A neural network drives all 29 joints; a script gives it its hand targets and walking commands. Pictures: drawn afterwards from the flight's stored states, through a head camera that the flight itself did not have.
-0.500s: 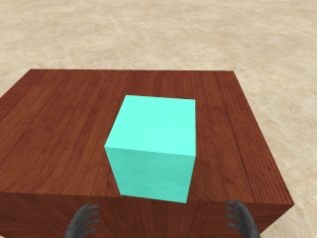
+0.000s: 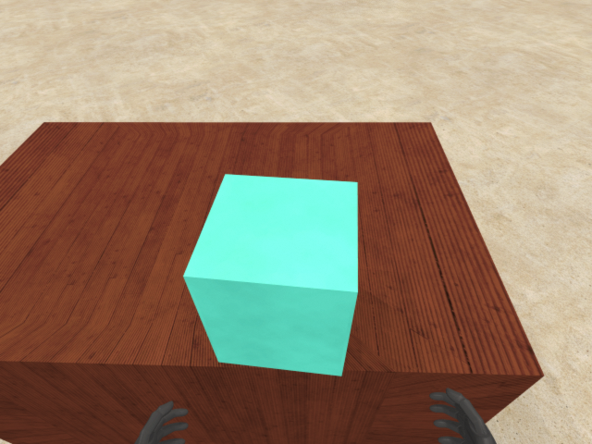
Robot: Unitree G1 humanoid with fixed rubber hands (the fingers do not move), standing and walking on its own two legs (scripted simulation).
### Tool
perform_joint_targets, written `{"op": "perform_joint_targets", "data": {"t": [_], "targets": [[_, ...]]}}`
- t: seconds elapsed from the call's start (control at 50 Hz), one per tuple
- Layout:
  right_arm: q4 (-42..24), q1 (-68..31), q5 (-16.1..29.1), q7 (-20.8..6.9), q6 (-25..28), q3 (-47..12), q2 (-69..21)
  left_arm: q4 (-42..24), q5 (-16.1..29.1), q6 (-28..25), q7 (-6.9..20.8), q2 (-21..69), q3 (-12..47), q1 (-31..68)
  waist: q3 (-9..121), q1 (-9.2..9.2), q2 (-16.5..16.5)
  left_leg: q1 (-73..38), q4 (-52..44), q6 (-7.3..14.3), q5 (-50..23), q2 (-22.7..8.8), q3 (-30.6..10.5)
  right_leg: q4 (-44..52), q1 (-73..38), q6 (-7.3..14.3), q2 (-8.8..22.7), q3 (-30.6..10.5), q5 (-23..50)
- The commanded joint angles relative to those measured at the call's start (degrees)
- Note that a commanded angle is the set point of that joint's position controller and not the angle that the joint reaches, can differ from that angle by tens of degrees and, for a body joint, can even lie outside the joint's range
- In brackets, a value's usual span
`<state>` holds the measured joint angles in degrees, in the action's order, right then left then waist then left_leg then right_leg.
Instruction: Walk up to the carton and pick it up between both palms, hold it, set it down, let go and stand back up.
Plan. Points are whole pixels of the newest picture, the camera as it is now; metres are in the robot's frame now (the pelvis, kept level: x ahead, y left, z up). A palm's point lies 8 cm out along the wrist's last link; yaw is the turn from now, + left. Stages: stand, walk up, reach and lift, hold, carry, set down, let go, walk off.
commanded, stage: set down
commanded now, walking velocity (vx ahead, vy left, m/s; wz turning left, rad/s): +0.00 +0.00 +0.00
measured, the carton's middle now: (284, 276) +0.39 +0.05 +0.00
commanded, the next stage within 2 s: let go in 0.20 s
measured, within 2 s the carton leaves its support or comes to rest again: neither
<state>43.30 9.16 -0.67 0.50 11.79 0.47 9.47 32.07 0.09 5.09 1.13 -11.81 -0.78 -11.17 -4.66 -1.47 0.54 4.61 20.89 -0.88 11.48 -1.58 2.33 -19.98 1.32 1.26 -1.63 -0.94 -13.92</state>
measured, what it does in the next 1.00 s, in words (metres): stands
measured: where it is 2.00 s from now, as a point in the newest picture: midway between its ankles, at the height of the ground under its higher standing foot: outside the picture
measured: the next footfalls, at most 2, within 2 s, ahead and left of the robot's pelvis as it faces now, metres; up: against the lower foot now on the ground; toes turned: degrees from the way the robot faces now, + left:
none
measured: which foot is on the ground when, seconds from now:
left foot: down 0.00-1.00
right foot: down 0.00-1.00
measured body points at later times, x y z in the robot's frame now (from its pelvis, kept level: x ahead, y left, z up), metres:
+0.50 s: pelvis -0.01 +0.00 +0.00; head -0.01 +0.01 +0.45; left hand +0.16 +0.23 -0.09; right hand +0.15 -0.23 -0.09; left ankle +0.00 +0.13 -0.75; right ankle -0.03 -0.11 -0.75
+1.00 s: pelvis -0.01 +0.02 -0.01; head -0.03 +0.02 +0.44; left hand +0.10 +0.28 -0.11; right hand +0.10 -0.24 -0.12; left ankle +0.00 +0.13 -0.75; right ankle -0.03 -0.11 -0.75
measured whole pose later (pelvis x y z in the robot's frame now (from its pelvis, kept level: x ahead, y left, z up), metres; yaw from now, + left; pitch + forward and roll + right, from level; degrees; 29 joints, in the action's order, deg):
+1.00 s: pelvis -0.01 +0.02 -0.01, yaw +1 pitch -3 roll -1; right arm 44.6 15.7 -1.0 -0.2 1.7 1.4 14.3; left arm 37.7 -0.8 -1.3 -0.3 -14.8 -1.2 -17.6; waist 0.0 -0.3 -0.5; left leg 11.3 28.0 0.9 13.8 -0.2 1.5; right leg -26.1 7.1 -0.3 -0.2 0.0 -16.2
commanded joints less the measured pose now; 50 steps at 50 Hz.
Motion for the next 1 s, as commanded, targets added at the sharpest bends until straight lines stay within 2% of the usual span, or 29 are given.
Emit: {"op": "perform_joint_targets", "data": {"t": [0.0, 0.2, 0.46, 0.5, 0.54, 0.66, 0.68, 0.7, 0.74, 0.8, 0.9, 0.98], "targets": [[-6.05, -4.29, 0.04, -0.77, 2.69, 2.14, 6.14, -9.41, -0.11, -1.51, -1.44, -6.31, -2.09, 5.63, 7.88, 0.39, -0.81, -12.4, 1.14, -0.7, -17.42, 0.81, 1.01, 4.49, 12.68, -1.1, 0.93, 1.77, 12.97], [-4.58, -4.08, 0.02, -1.19, 2.2, 2.5, 6.91, -7.83, -0.42, 0.34, -1.64, -5.22, -1.5, 5.41, 5.77, 0.86, -0.37, -10.69, 0.65, -0.12, -13.42, 1.24, 1.07, 4.43, 12.88, -1.27, 1.4, 1.35, 12.88], [-8.56, -3.34, -0.41, -1.55, 0.65, 3.06, 6.97, -9.11, -0.07, 0.89, -2.06, -5.83, -1.68, 6.74, 4.96, 0.18, 0.09, -8.16, 0.47, -0.01, -8.88, 1.19, 1.35, 3.8, 13.62, -1.14, 1.73, 1.13, 8.06], [-8.67, -3.15, -0.63, -1.55, 0.46, 3.47, 7.07, -9.13, 0.23, 0.88, -2.06, -5.76, -1.29, 6.97, 4.8, 0.71, 0.48, -8.07, 0.62, 0.07, -8.33, 1.22, 1.35, 3.71, 14.14, -1.18, 1.63, 1.14, 7.49], [-9.04, -3.17, -0.52, -1.66, 0.38, 3.82, 7.08, -9.82, 0.66, 0.82, -2.3, -5.93, -0.82, 7.23, 5.45, 0.97, -0.57, -7.99, 0.55, -0.21, -7.46, 1.03, 1.26, 3.38, 14.62, -0.84, 1.59, 1.39, 6.12], [-8.74, -3.06, -0.68, -2.05, 0.19, 4.42, 7.27, -9.26, 1.41, 0.51, -2.58, -6.38, -0.09, 6.93, 5.61, 1.15, -0.65, -7.23, 0.96, -0.36, -7.64, 0.69, 0.82, 2.74, 14.96, -0.38, 1.33, 1.65, 5.29], [-8.16, -2.9, -0.51, -2.11, 0.22, 4.39, 7.31, -8.75, 1.21, 0.58, -2.6, -6.43, -0.22, 6.38, 5.97, 1.25, -1.12, -7.65, 1.15, -0.51, -8.29, 0.74, 0.75, 2.6, 14.99, -0.3, 1.34, 1.58, 6.01], [-4.72, 3.25, -0.4, -0.35, -4.35, 3.78, 11.43, -2.76, -1.18, -3.95, -2.83, -8.42, -2.77, -2.22, 8.66, -0.38, -5.79, 2.8, 4.16, 2.14, -17.2, -3.51, -4.59, -1.5, 8.19, -1.04, 5.14, -3.07, 10.92], [-5.79, 3.24, -0.03, 0.22, -6.96, 3.46, 10.93, -1.99, -0.9, -6.35, -2.07, -9.37, -2.8, -3.45, 8.82, 0.69, -2.25, 3.68, 3.83, 2.76, -14.03, -4.76, -5.55, -1.91, 6.64, -0.97, 6.77, -4.16, 11.56], [-5.71, 2.85, -0.32, 0.0, -7.98, 2.93, 10.86, -2.33, -1.16, -7.99, -1.59, -9.02, -2.73, -2.02, 10.08, 0.98, -0.18, 2.18, 4.14, 2.69, -14.49, -4.88, -5.92, -2.06, 7.39, -0.78, 6.92, -3.9, 12.9], [-4.81, 3.61, -0.24, -0.45, -8.56, 2.88, 11.65, -1.15, -0.87, -8.11, -1.59, -8.87, -2.11, -3.16, 4.78, 1.33, 0.47, 5.53, 2.98, 2.56, -11.16, -4.72, -6.36, -1.68, 9.56, -0.56, 6.88, -3.75, 10.28], [-4.09, 4.84, -0.36, -0.5, -8.81, 2.7, 12.41, 0.1, -0.89, -8.04, -1.76, -9.15, -1.89, -5.15, 3.7, 1.25, -1.11, 6.46, 2.34, 2.61, -9.63, -4.42, -6.85, -1.52, 9.72, -0.68, 7.03, -3.7, 7.5]]}}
